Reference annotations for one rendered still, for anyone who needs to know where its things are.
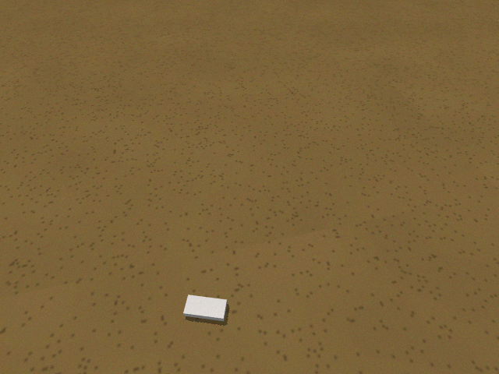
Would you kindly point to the small box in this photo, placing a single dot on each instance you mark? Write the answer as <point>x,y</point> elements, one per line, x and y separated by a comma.
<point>205,308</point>

